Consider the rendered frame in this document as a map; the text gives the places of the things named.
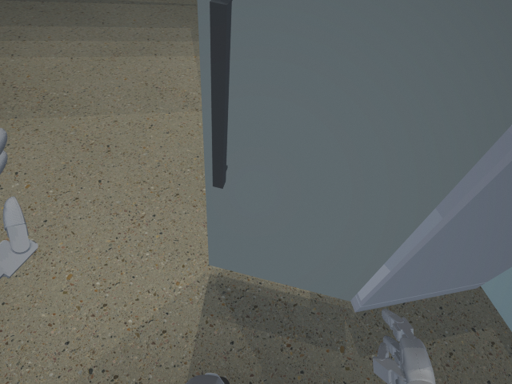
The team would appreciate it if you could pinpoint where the fridge door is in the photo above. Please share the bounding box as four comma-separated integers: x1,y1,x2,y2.
197,0,512,301

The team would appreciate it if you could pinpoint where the left robot hand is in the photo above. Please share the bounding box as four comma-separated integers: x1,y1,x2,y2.
0,128,38,279

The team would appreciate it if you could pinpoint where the handle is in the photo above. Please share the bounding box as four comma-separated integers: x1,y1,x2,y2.
210,0,233,189

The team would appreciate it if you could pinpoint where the right robot hand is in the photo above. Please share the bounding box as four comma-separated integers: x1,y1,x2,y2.
373,309,436,384

